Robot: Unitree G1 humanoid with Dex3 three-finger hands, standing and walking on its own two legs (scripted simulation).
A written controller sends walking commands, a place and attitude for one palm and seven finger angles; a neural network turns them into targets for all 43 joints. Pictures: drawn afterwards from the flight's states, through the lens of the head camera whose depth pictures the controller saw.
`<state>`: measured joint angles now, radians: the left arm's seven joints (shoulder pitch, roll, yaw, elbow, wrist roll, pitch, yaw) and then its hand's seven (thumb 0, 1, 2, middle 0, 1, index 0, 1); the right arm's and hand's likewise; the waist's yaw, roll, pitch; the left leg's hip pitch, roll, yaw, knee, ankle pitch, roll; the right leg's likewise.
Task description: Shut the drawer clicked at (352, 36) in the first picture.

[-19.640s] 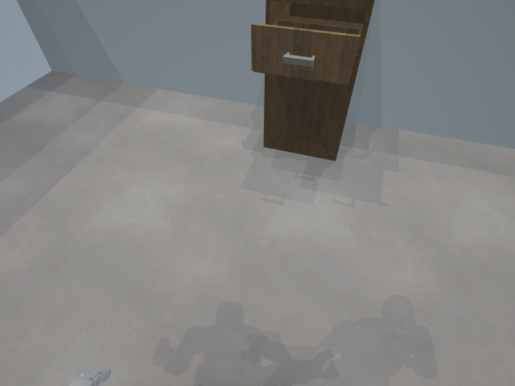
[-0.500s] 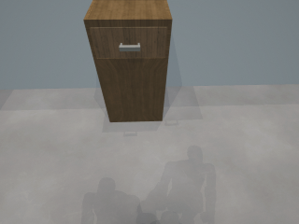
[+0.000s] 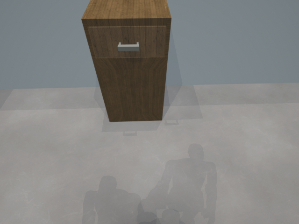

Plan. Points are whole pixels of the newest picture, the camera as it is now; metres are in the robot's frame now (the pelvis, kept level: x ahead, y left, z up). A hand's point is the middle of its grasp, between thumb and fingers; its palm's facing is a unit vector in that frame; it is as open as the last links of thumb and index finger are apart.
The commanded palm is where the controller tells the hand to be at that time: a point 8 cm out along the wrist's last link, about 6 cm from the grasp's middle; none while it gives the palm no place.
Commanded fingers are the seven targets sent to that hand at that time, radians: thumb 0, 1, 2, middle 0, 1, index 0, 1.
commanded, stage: look to check the result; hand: left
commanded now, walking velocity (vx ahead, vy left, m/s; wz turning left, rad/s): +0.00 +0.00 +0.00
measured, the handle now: (128, 45) +0.98 +0.16 -0.05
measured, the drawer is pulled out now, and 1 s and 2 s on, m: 0.00 0.00 0.00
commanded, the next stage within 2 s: stand and wait in 0.08 s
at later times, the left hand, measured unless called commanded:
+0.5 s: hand out of the picture +0.02 +0.17 -0.17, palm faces +0.03 -0.98 -0.22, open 7.4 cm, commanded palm none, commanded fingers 0.00 0.90 0.90 -0.20 -0.30 -0.20 -0.30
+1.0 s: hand out of the picture +0.05 +0.19 -0.16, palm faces +0.02 -0.96 -0.26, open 7.4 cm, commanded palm none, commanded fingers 0.00 0.90 0.90 -0.20 -0.30 -0.20 -0.30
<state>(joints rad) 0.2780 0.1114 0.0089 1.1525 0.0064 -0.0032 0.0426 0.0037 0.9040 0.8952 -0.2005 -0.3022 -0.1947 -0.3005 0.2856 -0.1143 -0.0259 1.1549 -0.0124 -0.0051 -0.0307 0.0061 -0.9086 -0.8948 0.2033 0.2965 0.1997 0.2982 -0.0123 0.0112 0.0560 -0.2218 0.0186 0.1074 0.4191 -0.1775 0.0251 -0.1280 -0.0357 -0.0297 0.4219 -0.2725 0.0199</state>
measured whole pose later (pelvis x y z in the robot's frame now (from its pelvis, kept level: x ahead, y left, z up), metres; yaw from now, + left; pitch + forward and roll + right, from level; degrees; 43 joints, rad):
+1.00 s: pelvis +0.01 -0.02 +0.00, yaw +0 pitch -1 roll +0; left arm 0.17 0.23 0.02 1.14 0.01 -0.02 0.02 0.01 0.90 0.89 -0.20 -0.30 -0.20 -0.30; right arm 0.17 -0.24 -0.03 1.15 -0.01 -0.01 -0.02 0.01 -0.91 -0.89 0.21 0.30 0.20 0.30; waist -0.01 0.01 0.05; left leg -0.17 0.04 0.09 0.36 -0.16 0.00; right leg -0.06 -0.01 -0.05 0.34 -0.25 0.00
